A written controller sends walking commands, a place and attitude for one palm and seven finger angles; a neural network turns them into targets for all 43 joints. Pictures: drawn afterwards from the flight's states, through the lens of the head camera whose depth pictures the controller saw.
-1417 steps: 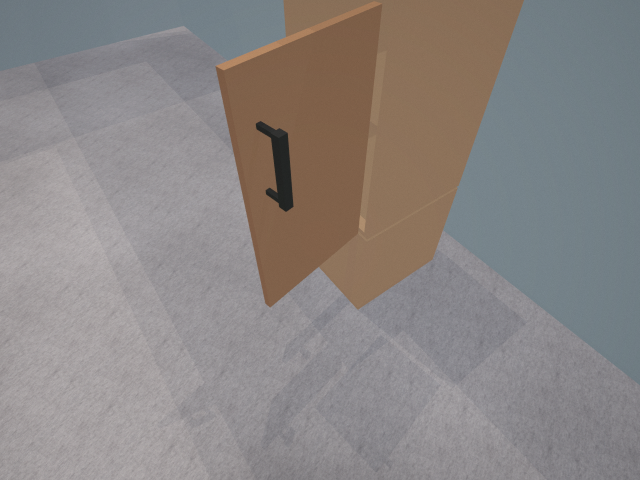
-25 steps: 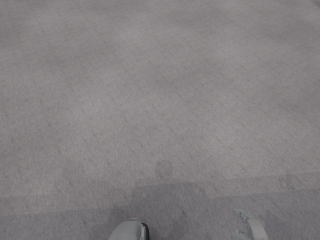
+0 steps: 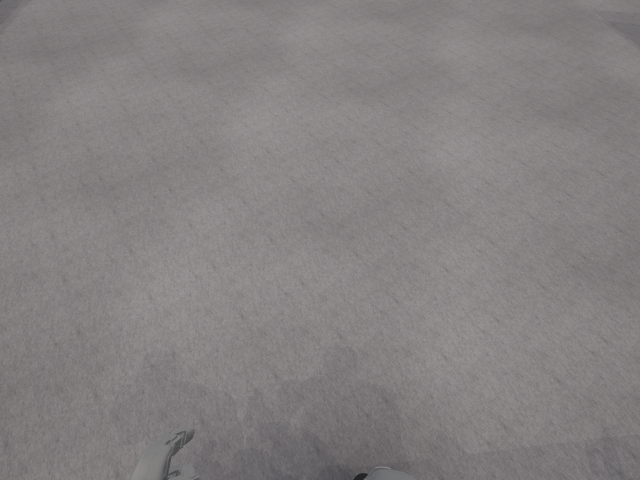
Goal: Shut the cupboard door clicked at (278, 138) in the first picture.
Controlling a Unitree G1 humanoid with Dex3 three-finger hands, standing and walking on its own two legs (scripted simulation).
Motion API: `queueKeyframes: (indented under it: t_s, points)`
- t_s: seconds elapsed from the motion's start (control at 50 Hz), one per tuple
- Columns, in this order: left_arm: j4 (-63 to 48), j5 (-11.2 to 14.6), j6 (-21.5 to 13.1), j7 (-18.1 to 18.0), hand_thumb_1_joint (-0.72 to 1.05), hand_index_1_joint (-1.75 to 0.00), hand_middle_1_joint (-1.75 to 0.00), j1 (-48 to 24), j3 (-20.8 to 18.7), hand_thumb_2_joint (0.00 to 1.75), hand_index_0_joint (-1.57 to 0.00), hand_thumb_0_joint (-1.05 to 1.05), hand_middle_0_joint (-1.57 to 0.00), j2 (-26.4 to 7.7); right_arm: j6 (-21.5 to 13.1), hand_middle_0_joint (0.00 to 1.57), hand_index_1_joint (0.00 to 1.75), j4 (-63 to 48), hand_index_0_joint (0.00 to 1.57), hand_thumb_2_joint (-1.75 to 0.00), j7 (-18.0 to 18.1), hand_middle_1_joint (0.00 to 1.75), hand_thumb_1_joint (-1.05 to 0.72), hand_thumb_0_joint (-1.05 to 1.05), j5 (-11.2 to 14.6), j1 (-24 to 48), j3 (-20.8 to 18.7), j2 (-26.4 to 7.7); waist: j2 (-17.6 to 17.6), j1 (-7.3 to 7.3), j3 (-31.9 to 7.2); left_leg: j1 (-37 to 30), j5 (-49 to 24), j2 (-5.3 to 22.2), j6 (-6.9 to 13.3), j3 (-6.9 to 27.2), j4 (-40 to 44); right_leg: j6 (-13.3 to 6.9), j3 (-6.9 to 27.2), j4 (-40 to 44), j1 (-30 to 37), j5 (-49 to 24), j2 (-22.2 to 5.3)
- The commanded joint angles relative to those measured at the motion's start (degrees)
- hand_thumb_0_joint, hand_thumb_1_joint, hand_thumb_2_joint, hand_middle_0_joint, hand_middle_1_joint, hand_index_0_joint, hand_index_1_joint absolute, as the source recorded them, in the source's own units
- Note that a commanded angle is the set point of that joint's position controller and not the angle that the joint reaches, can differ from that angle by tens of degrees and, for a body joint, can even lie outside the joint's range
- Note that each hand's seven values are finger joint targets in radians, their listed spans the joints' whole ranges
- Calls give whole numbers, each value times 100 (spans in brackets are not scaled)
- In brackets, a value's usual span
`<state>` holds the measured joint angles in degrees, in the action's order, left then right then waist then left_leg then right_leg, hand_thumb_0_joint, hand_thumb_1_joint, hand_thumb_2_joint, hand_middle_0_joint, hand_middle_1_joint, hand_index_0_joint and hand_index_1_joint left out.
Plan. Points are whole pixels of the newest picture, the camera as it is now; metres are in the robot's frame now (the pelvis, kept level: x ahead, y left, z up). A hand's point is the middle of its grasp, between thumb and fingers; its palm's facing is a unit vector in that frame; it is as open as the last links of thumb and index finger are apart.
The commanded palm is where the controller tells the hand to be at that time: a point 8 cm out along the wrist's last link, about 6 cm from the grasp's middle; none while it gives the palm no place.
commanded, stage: turn to face it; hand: left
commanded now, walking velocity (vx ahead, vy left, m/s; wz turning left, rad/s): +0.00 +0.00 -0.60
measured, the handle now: out of the picture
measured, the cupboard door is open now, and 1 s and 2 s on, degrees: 62 62 62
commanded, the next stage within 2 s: none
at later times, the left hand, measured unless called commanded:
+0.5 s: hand out of the picture +0.15 +0.21 -0.18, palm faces -0.07 -0.98 -0.20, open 7.3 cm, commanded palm none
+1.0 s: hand (249, 363) +0.31 +0.11 -0.14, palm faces -0.49 -0.82 -0.30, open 7.4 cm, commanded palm none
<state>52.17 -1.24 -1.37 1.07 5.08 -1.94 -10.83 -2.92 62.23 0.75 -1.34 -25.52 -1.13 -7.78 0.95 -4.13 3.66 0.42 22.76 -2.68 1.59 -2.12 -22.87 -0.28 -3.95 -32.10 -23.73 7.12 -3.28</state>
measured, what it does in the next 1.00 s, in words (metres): walks ahead, turning right: left foot, then right foot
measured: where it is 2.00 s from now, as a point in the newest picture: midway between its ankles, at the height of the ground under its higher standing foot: outside the picture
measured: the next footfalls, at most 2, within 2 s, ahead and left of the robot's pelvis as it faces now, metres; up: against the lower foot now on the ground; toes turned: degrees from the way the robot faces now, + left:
left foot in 0.46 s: +0.18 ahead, +0.12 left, +0.00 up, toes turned -9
right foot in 0.86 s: +0.09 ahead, -0.14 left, +0.00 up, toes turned -31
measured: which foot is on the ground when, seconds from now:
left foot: down 0.00-0.02, up 0.04-0.44, down 0.46-0.86, up 0.88-1.00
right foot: down 0.00-0.46, up 0.48-0.84, down 0.86-1.00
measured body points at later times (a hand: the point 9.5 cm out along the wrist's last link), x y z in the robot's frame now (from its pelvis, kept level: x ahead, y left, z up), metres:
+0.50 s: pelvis +0.10 +0.02 +0.00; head +0.13 +0.03 +0.45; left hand +0.15 +0.26 -0.16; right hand +0.20 -0.24 -0.12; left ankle +0.14 +0.12 -0.73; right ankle +0.08 -0.10 -0.72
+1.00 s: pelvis +0.11 -0.02 +0.00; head +0.15 -0.06 +0.45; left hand +0.34 +0.16 -0.12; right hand +0.02 -0.29 -0.15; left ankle +0.14 +0.12 -0.66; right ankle +0.05 -0.11 -0.73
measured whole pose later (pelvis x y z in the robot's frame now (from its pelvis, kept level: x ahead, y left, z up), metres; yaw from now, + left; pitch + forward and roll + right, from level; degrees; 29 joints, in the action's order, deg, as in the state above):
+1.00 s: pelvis +0.11 -0.02 +0.00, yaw -30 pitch +1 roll +0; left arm 49.2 -0.8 1.7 0.0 9.2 -3.1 -13.3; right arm 3.7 52.9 1.1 -0.9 -11.6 -3.7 -16.9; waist -3.1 -1.3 5.8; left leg 27.2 27.5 5.8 -4.9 -3.4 -64.4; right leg -1.0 -1.1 -32.6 -16.4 17.0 0.4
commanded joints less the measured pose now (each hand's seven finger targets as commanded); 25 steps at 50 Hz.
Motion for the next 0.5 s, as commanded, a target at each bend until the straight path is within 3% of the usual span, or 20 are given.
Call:
queueKeyframes:
  t_s: [0.0,0.02,0.04,0.06,0.1,0.14,0.2,0.26,0.32,0.36,0.38,0.4,0.42,0.44,0.46,0.48]
  points:
    - [490,-50,-213,-160,90,-30,-30,2495,-391,90,-20,0,-20,-1341,-143,20,30,-336,20,-90,87,30,-90,0,146,-321,-179,-557,1190,992,-1718,2662,716,-111,-75,-252,-3722,-1307,2597,689,4151,-3712,-2183]
    - [485,34,-209,-192,90,-30,-30,2367,-355,90,-20,0,-20,-1221,-108,20,30,-334,20,-90,133,30,-90,0,138,-137,-158,-618,1000,981,-1545,2956,1393,127,-88,178,-4500,-1628,2667,856,3892,-4244,-2242]
    - [454,40,-186,-244,90,-30,-30,1993,-318,90,-20,0,-20,-933,-69,20,30,-340,20,-90,132,30,-90,0,131,144,-178,-599,1151,860,-1197,3100,1142,351,-127,324,-4705,-1597,2491,921,3423,-4452,-1989]
    - [349,43,-156,-279,90,-30,-30,1614,-280,90,-20,0,-20,-767,-37,20,30,-384,20,-90,121,30,-90,0,119,416,-169,-554,659,771,-813,3186,753,529,-193,364,-4614,-1546,2086,980,2937,-4444,-1795]
    - [210,48,-139,-280,90,-30,-30,1171,-251,90,-20,0,-20,-648,113,20,30,-468,20,-90,79,30,-90,0,84,566,-124,-389,187,458,-600,2749,392,681,-305,241,-4075,-1285,1416,1236,1894,-3911,-1427]
    - [195,27,-131,-263,90,-30,-30,975,-257,90,-20,0,-20,-590,264,20,30,-441,20,-90,50,30,-90,0,50,499,-123,-220,355,278,-494,2474,12,656,-399,46,-3720,-1078,1111,1381,1321,-3599,-1088]
    - [132,9,-72,-241,90,-30,-30,989,-330,90,-20,0,-20,-628,390,20,30,-638,20,-90,46,30,-90,0,21,710,-180,-323,487,253,-591,2513,-347,601,-506,20,-3346,-1048,1247,1434,1139,-2809,-942]
    - [74,-17,-3,-223,90,-30,-30,948,-396,90,-20,0,-20,-846,400,20,30,-900,20,-90,37,30,-90,0,43,1136,-213,-483,546,309,-699,2494,-316,583,-539,96,-2776,-1084,1629,1399,1186,-1956,-965]
    - [42,-20,81,-190,90,-30,-30,992,-463,90,-20,0,-20,-988,362,20,30,-1155,20,-90,63,30,-90,0,68,1595,-226,-621,689,438,-649,2194,-192,448,-533,138,-2102,-1059,2038,1247,1152,-1660,-964]
    - [-16,-6,135,-187,90,-30,-30,908,-495,90,-20,0,-20,-1023,327,20,30,-1199,20,-90,89,30,-90,0,88,1526,-235,-686,737,364,-645,1726,-428,365,-510,165,-1447,-916,2147,1026,967,-1464,-843]
    - [-56,15,173,-178,90,-30,-30,845,-497,90,-20,0,-20,-1009,303,20,30,-1190,20,-90,107,30,-90,0,95,1436,-236,-749,754,303,-649,1213,-751,340,-493,155,-925,-747,2152,899,647,-1180,-704]
    - [-103,44,204,-170,90,-30,-30,776,-473,90,-20,0,-20,-914,261,20,30,-1141,20,-90,138,30,-90,0,88,1288,-258,-900,509,213,-690,497,-1093,512,-448,171,-299,-515,2003,656,186,-744,-453]
    - [-184,86,232,-150,90,-30,-30,874,-422,90,-20,0,-20,-688,210,20,30,-1166,20,-90,163,30,-90,0,50,1189,-308,-1261,-365,201,-755,-20,-1373,1393,-175,998,200,-233,1562,87,-449,421,171]
    - [-256,113,232,-106,90,-30,-30,914,-378,90,-20,0,-20,-506,219,20,30,-1253,20,-90,161,30,-90,0,1,1041,-401,-1717,-1632,154,-783,-23,-2134,2631,418,2193,544,65,737,-1234,-850,2426,700]
    - [-351,66,258,-97,90,-30,-30,755,-404,90,-20,0,-20,-679,262,20,30,-1300,20,-90,192,30,-90,0,-55,1072,-389,-1732,-1247,123,-561,412,-2541,3030,885,2229,616,126,645,-2310,-832,2890,496]
    - [-368,28,295,-55,90,-30,-30,842,-444,90,-20,0,-20,-712,270,20,30,-1409,20,-90,205,30,-90,0,-70,1326,-338,-1626,-864,283,-479,724,-2430,2860,953,1861,671,174,643,-2877,-767,2610,364]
